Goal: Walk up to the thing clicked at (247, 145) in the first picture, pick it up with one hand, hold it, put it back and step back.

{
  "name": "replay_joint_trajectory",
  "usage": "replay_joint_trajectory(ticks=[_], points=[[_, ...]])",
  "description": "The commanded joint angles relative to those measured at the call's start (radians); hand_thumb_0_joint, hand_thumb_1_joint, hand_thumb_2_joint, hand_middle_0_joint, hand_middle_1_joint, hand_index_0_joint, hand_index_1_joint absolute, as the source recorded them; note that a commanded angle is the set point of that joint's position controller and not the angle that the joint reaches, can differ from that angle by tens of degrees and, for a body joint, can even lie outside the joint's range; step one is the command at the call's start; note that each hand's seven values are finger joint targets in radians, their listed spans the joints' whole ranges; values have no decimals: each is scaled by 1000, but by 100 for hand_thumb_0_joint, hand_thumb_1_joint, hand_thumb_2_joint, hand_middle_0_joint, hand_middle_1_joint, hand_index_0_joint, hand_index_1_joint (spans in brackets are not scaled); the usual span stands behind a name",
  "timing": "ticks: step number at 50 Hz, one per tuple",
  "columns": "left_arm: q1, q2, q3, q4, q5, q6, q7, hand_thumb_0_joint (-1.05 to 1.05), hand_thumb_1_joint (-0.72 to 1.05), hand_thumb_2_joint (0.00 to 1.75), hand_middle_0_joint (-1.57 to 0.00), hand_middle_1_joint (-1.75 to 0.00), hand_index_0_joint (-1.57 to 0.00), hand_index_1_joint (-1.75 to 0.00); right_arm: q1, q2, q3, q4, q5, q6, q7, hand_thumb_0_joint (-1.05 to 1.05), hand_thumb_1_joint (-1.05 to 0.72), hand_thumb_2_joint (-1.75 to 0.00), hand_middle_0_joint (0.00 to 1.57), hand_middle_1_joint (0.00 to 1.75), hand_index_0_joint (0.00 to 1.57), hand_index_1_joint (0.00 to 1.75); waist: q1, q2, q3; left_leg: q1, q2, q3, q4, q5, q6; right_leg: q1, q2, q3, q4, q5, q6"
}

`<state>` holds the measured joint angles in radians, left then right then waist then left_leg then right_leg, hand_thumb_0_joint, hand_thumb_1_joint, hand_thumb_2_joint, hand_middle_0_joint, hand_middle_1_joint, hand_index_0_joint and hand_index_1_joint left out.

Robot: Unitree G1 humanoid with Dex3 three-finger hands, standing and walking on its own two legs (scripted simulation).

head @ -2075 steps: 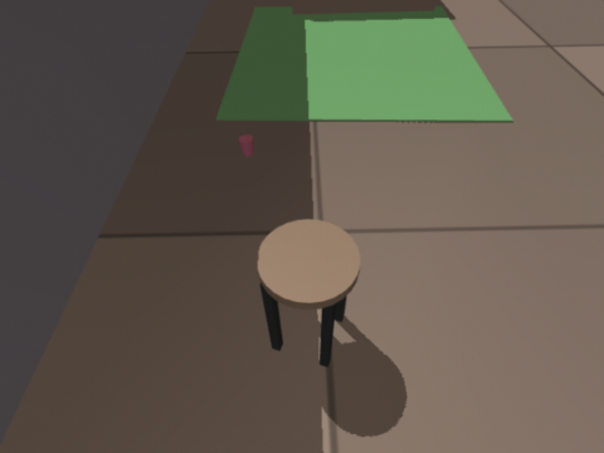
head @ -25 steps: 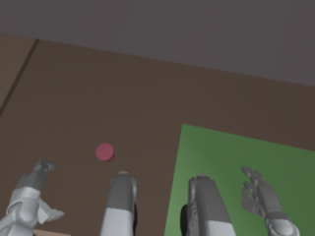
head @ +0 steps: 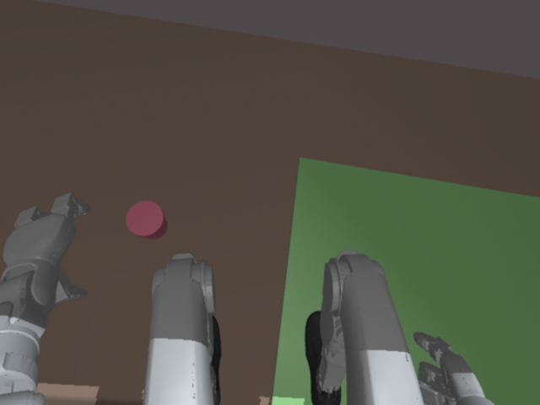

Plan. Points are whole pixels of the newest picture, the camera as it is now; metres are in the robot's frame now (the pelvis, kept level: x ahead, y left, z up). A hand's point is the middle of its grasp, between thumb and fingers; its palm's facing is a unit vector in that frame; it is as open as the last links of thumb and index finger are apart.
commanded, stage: rise first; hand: left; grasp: from above
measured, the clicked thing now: (150, 223) +0.43 +0.27 -0.36
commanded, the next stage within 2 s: approach in 1.20 s
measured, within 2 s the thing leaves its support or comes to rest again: neither
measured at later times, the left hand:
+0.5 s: hand (94, 243) +0.35 +0.33 -0.22, palm faces -0.45 -0.18 -0.87, open 14.1 cm
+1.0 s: hand (106, 235) +0.37 +0.32 -0.24, palm faces -0.45 -0.13 -0.88, open 13.9 cm
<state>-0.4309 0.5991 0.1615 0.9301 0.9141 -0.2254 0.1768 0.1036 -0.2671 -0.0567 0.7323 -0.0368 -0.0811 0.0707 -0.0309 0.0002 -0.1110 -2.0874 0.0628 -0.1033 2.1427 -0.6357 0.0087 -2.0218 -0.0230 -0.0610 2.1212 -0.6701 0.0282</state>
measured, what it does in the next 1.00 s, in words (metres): lowers itself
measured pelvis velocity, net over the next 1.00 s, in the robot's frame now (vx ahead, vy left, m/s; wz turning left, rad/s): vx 0.00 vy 0.00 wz -0.02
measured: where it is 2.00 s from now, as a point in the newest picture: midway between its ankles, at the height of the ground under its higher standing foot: (265, 379)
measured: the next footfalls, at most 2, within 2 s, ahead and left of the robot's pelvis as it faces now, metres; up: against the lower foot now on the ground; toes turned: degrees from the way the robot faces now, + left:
none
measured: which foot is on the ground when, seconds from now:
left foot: down 0.00-1.00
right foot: down 0.00-1.00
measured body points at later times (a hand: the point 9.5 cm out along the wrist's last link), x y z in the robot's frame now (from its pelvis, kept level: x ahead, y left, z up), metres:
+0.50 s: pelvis +0.00 +0.00 -0.05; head +0.21 +0.07 +0.35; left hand +0.37 +0.33 -0.17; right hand +0.13 -0.27 -0.16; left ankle +0.09 +0.13 -0.38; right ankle +0.10 -0.13 -0.37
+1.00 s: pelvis +0.00 +0.00 -0.06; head +0.22 +0.07 +0.33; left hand +0.39 +0.32 -0.19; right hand +0.12 -0.28 -0.18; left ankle +0.09 +0.13 -0.38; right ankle +0.10 -0.13 -0.37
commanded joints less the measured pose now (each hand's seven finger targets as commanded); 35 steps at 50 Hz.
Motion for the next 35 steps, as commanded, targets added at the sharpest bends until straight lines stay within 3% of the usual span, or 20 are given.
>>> replay_joint_trajectory(ticks=[1, 3, 6, 9, 18, 28, 35], points=[[-206, 287, 72, -65, 57, -34, 85, 0, -58, 105, -6, -100, -5, -101, 94, -222, -65, -65, -3, -7, 2, 0, -90, -90, 20, 30, 20, 30, 8, 147, -566, 454, -45, 30, -249, -4, 14, 169, 40, -59, -202, 46, -62], [-248, 278, 52, -43, 80, -34, 103, 0, -57, 104, -6, -99, -5, -100, 100, -223, -66, -61, -10, 0, 6, 0, -90, -90, 20, 30, 20, 30, -7, 160, -565, 454, -46, 36, -230, 1, 12, 146, 40, -61, -194, 49, -63], [-284, 308, 70, -28, 112, -32, 130, 0, -56, 103, -6, -99, -6, -99, 113, -226, -65, -46, -21, 8, 12, 0, -90, -90, 20, 30, 20, 30, 0, 184, -593, 454, -48, 46, -198, 36, 12, 148, 38, -60, -173, 76, -61], [-298, 289, 42, 27, 141, -20, 142, 0, -56, 103, -7, -99, -6, -99, 116, -229, -69, -41, -28, 11, 17, 0, -90, -90, 20, 30, 20, 30, -15, 174, -582, 447, -46, 43, -188, 24, 11, 120, 40, -67, -163, 69, -64], [-382, 282, 15, 47, 190, -18, 175, 0, -52, 98, -9, -97, -9, -97, 115, -226, -72, -26, -46, 14, 26, 0, -90, -90, 20, 30, 20, 30, -32, 187, -576, 404, -48, 40, -152, -13, 13, 70, 40, -73, -131, 42, -63], [-406, 267, 19, 88, 234, -27, 217, 0, -50, 96, -10, -97, -10, -96, 142, -224, -71, -6, -59, 14, 40, 0, -91, -90, 20, 30, 20, 30, -43, 198, -613, 421, -47, 40, -108, 100, 12, 78, 38, -79, -80, 142, -54], [-423, 281, 25, 127, 256, -36, 237, 0, -49, 95, -12, -96, -12, -96, 142, -218, -69, 1, -73, 12, 46, 0, -91, -90, 20, 30, 20, 30, -46, 185, -596, 369, -49, 56, -81, 64, 17, 77, 41, -73, -81, 111, -55]])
